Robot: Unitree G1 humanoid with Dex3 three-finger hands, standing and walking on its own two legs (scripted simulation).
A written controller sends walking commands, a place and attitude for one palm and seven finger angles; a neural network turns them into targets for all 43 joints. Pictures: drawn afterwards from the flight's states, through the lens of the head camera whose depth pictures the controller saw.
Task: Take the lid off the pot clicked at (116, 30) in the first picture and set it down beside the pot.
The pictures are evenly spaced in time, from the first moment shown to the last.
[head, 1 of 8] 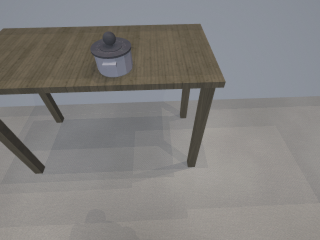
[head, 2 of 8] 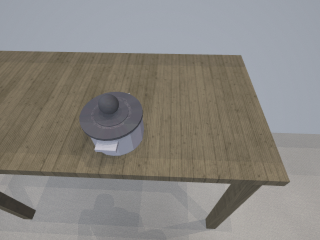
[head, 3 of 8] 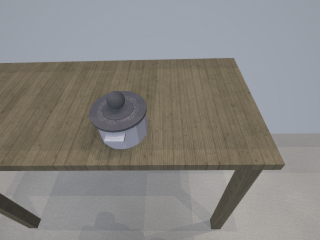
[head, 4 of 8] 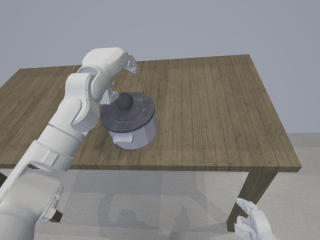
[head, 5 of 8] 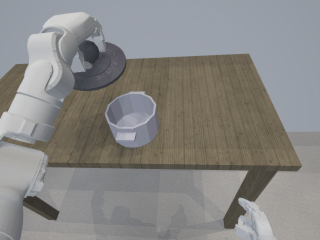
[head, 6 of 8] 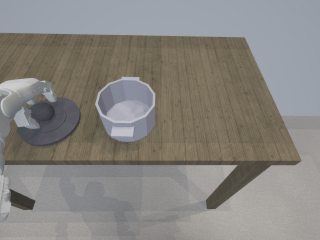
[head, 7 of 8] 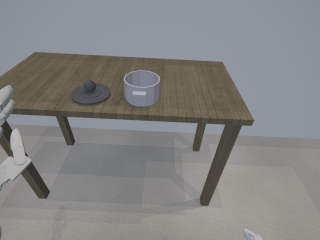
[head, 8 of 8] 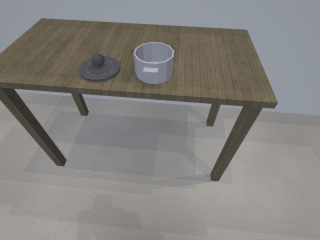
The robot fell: no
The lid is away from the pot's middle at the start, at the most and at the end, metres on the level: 0.00 0.24 0.22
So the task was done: yes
